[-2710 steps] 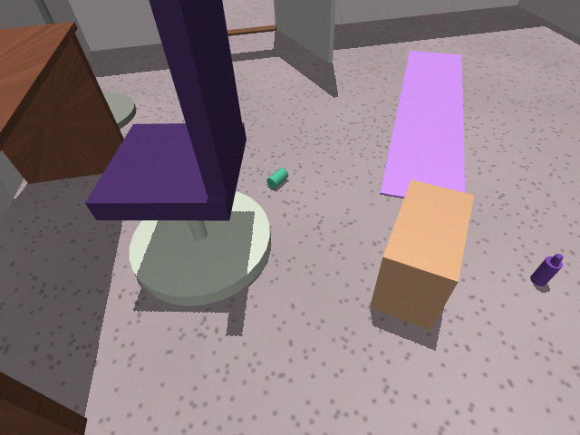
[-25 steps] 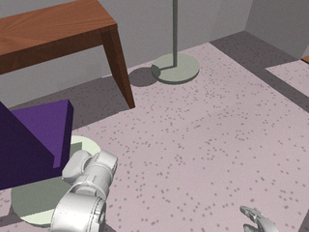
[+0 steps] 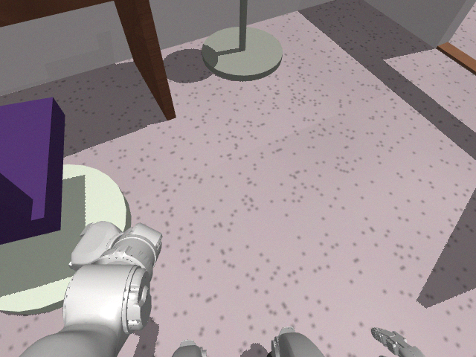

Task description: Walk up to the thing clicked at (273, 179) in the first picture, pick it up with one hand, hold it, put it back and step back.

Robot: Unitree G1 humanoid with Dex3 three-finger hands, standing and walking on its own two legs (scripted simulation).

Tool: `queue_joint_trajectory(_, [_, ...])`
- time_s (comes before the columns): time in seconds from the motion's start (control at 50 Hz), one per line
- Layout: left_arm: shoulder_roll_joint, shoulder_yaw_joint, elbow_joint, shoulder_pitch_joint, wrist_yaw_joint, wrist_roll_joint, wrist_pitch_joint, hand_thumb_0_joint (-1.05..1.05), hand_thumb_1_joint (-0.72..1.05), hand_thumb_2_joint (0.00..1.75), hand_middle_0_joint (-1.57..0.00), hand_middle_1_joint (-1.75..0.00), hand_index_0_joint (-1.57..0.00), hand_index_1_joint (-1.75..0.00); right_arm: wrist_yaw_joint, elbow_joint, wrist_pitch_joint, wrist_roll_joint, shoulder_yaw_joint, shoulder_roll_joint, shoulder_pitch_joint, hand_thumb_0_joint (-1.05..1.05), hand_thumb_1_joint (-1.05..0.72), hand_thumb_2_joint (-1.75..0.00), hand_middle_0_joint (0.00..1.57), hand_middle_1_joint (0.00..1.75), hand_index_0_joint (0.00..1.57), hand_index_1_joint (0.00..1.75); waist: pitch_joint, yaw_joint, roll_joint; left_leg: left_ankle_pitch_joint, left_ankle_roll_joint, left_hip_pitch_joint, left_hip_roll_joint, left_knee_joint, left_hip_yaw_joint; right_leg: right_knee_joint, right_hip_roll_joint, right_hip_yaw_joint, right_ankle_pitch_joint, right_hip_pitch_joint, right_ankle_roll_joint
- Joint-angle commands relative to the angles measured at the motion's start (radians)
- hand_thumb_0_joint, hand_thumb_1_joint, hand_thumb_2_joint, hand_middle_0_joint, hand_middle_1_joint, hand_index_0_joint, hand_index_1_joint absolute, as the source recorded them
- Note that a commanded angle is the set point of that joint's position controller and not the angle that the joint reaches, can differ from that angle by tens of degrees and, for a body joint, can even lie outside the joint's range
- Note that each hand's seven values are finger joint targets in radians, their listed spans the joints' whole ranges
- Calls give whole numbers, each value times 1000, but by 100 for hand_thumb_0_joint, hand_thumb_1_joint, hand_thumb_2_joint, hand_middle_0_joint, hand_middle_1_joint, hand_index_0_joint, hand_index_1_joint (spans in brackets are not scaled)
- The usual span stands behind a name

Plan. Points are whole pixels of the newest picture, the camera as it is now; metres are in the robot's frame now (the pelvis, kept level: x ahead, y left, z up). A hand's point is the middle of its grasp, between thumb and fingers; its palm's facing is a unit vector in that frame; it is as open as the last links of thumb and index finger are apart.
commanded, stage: crouch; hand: left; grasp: from above
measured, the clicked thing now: (117, 259) +0.34 +0.25 -0.12
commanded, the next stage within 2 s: lower in 1.44 s
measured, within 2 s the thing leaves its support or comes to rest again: neither
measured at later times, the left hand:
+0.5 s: hand (147, 264) +0.39 +0.25 -0.34, palm faces -0.05 -0.45 -0.89, open 12.8 cm
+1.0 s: hand (161, 266) +0.42 +0.24 -0.48, palm faces -0.12 -0.45 -0.89, open 12.8 cm
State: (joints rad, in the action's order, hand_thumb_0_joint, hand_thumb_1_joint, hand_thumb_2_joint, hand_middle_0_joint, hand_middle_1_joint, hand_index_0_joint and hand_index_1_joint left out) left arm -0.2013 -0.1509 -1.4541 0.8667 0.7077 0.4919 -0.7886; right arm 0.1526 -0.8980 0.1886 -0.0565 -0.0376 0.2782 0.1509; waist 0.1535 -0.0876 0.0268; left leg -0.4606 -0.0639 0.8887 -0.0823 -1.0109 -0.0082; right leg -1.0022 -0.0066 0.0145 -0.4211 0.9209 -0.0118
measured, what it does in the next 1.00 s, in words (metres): lowers itself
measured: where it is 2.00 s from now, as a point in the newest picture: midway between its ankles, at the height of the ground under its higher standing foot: outside the picture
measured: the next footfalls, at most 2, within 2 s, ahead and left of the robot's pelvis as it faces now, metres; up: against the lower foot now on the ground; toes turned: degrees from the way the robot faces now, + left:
none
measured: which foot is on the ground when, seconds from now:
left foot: down 0.00-1.00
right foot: down 0.00-1.00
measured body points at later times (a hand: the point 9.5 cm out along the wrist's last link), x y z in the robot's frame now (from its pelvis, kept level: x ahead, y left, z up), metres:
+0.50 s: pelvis -0.07 +0.02 -0.21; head +0.15 +0.04 +0.18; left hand +0.39 +0.27 -0.29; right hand -0.04 -0.25 -0.34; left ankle +0.00 +0.16 -0.67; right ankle +0.03 -0.11 -0.67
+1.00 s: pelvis -0.06 +0.02 -0.33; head +0.20 +0.02 +0.04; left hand +0.43 +0.26 -0.43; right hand -0.08 -0.25 -0.45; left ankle +0.00 +0.16 -0.67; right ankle +0.03 -0.11 -0.67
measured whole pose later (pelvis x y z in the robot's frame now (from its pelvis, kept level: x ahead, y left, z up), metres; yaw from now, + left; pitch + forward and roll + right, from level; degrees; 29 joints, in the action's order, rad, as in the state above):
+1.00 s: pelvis -0.06 +0.02 -0.33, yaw -2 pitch +40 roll -3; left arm -0.57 -0.42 -1.61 1.28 0.72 0.61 -0.57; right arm 0.30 -0.87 0.18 -0.11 -0.02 0.30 0.16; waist 0.08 -0.28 -0.06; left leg -0.73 -0.05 2.21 -0.04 -2.25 -0.10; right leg -2.18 0.00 0.01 -0.64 2.24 0.03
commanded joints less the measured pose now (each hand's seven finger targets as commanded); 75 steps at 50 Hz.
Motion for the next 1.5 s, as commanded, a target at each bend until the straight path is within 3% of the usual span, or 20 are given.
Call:
queue_joint_trajectory(0.0, [-189,-38,65,430,145,35,63,0,46,86,-87,-74,-86,-75,23,64,32,-38,-46,130,14,0,-87,-89,20,30,20,30,429,5,-84,252,20,80,75,-133,54,-81,-11,-33,313,-88,-1])
queue_joint_trajectory(0.08, [-214,-83,99,504,170,-15,116,0,50,91,-93,-71,-90,-74,31,70,17,-48,-39,149,18,0,-87,-89,20,30,20,30,545,-29,-128,161,15,183,77,-258,36,-198,-25,-3,189,80,-9])
queue_joint_trajectory(0.12, [-258,-94,140,566,157,-15,150,0,56,98,-100,-74,-96,-78,27,65,11,-44,-38,164,29,0,-87,-89,20,30,20,30,600,-51,-153,124,6,202,74,-312,23,-250,-34,23,134,169,-10])
queue_joint_trajectory(0.14, [-280,-103,143,574,148,-9,165,0,59,98,-102,-72,-99,-77,25,54,3,-42,-40,169,37,0,-87,-89,20,30,20,30,632,-55,-156,111,-1,198,68,-334,22,-266,-32,29,115,190,-7])
queue_joint_trajectory(0.18, [-284,-67,173,634,127,14,193,0,64,97,-107,-71,-103,-76,16,48,-2,-38,-56,192,62,0,-87,-89,20,30,20,30,705,-79,-188,114,-8,211,64,-378,16,-315,-33,42,110,227,-5])
queue_joint_trajectory(0.26, [-377,-73,179,702,110,54,227,0,74,94,-114,-73,-111,-76,10,8,-12,-41,-51,206,115,0,-89,-90,20,30,20,30,750,-108,-237,59,-4,294,55,-466,3,-412,-23,53,37,362,-12])
queue_joint_trajectory(0.3, [-418,-93,165,729,114,62,233,0,75,92,-116,-70,-113,-74,9,-11,-9,-48,-45,206,123,0,-89,-90,20,30,20,30,742,-117,-239,6,4,357,50,-512,-6,-459,-19,55,-16,446,-10])
queue_joint_trajectory(0.4, [-474,-147,58,736,128,80,218,0,73,90,-114,-67,-111,-71,22,-18,-11,-68,-31,209,133,0,-89,-90,20,30,20,30,727,-142,-258,-8,13,502,51,-640,-6,-588,-6,56,-6,578,-4])
queue_joint_trajectory(0.48, [-467,-178,-18,757,118,46,208,0,71,93,-116,-62,-112,-68,46,-13,-6,-68,-35,211,155,0,-89,-90,20,30,20,30,705,-163,-242,-39,24,623,56,-735,0,-653,-9,55,-38,654,2])
queue_joint_trajectory(0.58, [-487,-185,-62,768,92,63,199,0,66,95,-114,-62,-108,-68,76,-4,-10,-60,-41,228,180,0,-89,-90,20,30,20,30,695,-175,-294,-75,24,678,63,-796,-15,-748,-8,77,-60,768,-3])
queue_joint_trajectory(0.78, [-614,-212,48,844,63,149,225,0,69,94,-115,-67,-110,-72,120,11,-19,-44,-48,250,259,0,-90,-90,20,30,20,30,823,-190,-346,70,33,758,63,-962,20,-901,-4,72,126,715,9])
queue_joint_trajectory(0.8, [-599,-202,25,852,60,150,225,0,70,93,-114,-68,-111,-73,128,10,-13,-54,-44,246,258,0,-90,-90,20,30,20,30,783,-210,-330,47,38,784,65,-976,16,-918,-1,78,109,733,9])
queue_joint_trajectory(0.92, [-635,-226,5,836,62,168,231,0,71,95,-116,-68,-112,-73,143,12,-11,-50,-57,266,279,0,-90,-90,20,30,20,30,791,-198,-352,17,42,824,66,-1019,26,-947,-5,74,74,770,9])
queue_joint_trajectory(0.98, [-628,-229,-36,831,65,166,229,0,75,101,-119,-71,-114,-76,145,10,-10,-53,-53,263,292,0,-90,-90,20,30,20,30,757,-211,-311,7,48,872,68,-1044,28,-952,-4,69,72,777,14])
queue_joint_trajectory(1.0, [-597,-214,-91,814,63,157,224,0,77,101,-120,-72,-115,-77,146,10,-9,-58,-44,259,298,0,-90,-90,20,30,20,30,710,-234,-259,-8,53,905,68,-1057,22,-957,-8,73,63,789,18])
queue_joint_trajectory(1.1, [-621,-234,-126,813,74,136,222,0,80,101,-121,-74,-117,-79,154,6,-1,-73,-26,277,313,0,-90,-90,20,30,20,30,638,-250,-224,0,56,957,69,-1088,11,-984,-9,80,76,798,25])
queue_joint_trajectory(1.18, [-676,-252,-128,836,74,138,233,0,80,101,-121,-74,-117,-79,159,-2,4,-85,-8,281,305,0,-90,-90,20,30,20,30,632,-250,-254,-8,55,970,69,-1110,11,-1007,-5,87,59,802,25])
queue_joint_trajectory(1.26, [-719,-239,-99,864,67,175,243,0,86,102,-126,-76,-122,-81,163,-7,7,-102,3,294,274,0,-91,-90,20,30,20,30,615,-253,-319,-26,55,948,67,-1127,4,-1033,0,104,36,832,22])
queue_joint_trajectory(1.3, [-762,-259,-55,900,78,199,257,0,85,104,-126,-74,-122,-79,166,-4,5,-101,4,301,284,0,-90,-90,20,30,20,30,663,-245,-361,-22,48,915,62,-1124,0,-1038,-3,107,32,839,15])
queue_joint_trajectory(1.48, [-725,-264,-87,877,92,177,256,0,75,111,-120,-74,-114,-81,193,-11,8,-123,6,316,296,0,-91,-90,20,30,20,30,666,-269,-385,-11,46,905,58,-1143,-11,-1051,-6,139,47,838,14])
